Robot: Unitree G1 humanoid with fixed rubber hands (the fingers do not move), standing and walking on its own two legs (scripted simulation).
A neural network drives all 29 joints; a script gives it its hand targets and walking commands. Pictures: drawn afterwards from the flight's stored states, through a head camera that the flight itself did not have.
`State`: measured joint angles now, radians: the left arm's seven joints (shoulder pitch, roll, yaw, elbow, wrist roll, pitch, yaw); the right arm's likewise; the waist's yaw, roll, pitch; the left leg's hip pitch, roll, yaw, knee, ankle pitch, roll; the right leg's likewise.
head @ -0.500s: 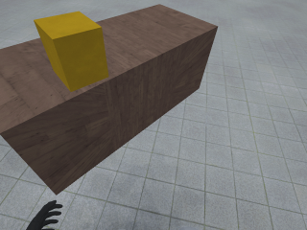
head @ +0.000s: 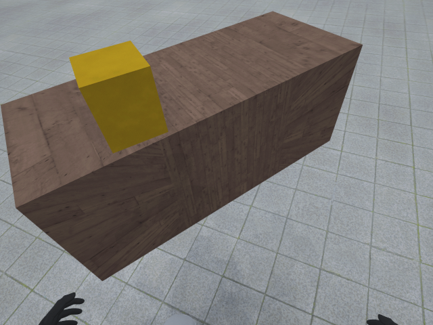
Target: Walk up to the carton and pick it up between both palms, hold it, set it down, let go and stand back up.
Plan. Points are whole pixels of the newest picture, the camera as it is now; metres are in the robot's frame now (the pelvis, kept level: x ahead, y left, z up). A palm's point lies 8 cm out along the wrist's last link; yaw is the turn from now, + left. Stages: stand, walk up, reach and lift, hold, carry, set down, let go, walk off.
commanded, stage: walk up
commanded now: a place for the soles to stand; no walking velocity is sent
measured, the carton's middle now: (121, 97) +0.79 +0.36 -0.01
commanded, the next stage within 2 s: none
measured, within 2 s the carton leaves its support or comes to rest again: neither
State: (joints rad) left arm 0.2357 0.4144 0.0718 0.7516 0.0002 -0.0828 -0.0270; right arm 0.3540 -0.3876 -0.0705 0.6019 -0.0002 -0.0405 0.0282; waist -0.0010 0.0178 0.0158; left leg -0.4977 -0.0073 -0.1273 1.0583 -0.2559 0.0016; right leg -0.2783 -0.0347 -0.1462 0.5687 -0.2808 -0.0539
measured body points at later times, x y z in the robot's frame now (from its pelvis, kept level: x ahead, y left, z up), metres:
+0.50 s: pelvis +0.12 +0.03 -0.02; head +0.12 +0.05 +0.43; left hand +0.17 +0.36 -0.12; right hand +0.27 -0.25 -0.10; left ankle +0.15 +0.14 -0.74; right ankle +0.05 -0.06 -0.68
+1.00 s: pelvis +0.19 -0.03 -0.02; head +0.23 -0.06 +0.43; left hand +0.20 +0.32 -0.08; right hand +0.39 -0.27 -0.14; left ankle +0.14 +0.13 -0.69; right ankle +0.28 -0.08 -0.74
